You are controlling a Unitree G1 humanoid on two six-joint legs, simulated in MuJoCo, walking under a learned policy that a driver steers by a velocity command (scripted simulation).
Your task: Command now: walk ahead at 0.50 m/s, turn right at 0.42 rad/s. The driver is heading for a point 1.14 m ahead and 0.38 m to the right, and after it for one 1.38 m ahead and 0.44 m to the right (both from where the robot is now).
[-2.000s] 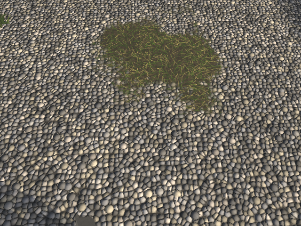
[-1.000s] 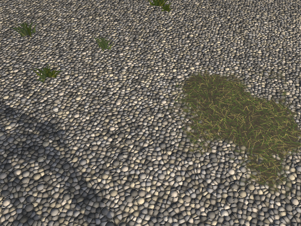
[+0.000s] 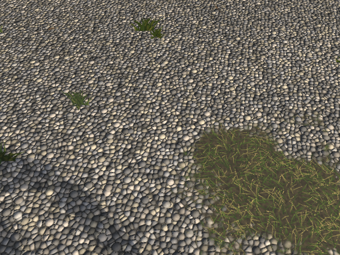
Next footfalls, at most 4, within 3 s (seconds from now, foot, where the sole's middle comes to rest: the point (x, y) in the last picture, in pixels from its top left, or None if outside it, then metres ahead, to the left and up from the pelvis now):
0.22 right None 0.30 -0.14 -0.78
0.70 left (172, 224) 0.62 -0.02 -0.78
1.20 right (260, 201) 0.71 -0.40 -0.78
1.76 left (235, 132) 1.09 -0.36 -0.78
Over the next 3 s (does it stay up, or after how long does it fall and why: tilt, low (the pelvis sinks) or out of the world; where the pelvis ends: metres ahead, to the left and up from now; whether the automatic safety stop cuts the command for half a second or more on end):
stays up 1.32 -0.50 -0.01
